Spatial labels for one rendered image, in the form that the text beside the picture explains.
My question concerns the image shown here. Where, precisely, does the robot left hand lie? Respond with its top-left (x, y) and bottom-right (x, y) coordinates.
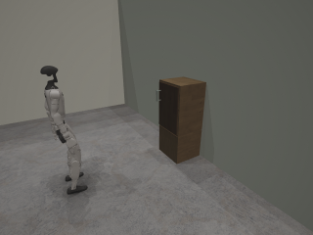
top-left (51, 126), bottom-right (58, 141)

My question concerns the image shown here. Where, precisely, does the left robot upper arm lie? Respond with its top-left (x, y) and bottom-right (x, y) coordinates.
top-left (44, 99), bottom-right (49, 111)

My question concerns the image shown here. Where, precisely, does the robot right hand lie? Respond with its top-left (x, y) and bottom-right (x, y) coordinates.
top-left (66, 137), bottom-right (81, 155)

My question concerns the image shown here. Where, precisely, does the right robot upper arm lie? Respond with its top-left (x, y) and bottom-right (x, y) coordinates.
top-left (49, 89), bottom-right (61, 119)

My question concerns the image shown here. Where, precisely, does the handle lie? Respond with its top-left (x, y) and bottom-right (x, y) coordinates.
top-left (156, 90), bottom-right (161, 102)

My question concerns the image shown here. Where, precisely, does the robot left forearm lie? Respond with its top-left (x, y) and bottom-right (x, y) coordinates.
top-left (46, 110), bottom-right (55, 127)

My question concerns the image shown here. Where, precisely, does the robot right forearm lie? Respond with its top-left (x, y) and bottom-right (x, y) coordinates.
top-left (53, 114), bottom-right (71, 140)

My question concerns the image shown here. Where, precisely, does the humanoid robot torso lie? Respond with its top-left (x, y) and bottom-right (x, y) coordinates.
top-left (44, 87), bottom-right (68, 136)

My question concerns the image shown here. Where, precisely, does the left robot thigh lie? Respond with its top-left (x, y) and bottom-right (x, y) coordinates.
top-left (67, 125), bottom-right (76, 157)

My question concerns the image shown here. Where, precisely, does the cupboard door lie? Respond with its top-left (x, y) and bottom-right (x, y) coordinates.
top-left (158, 81), bottom-right (179, 135)

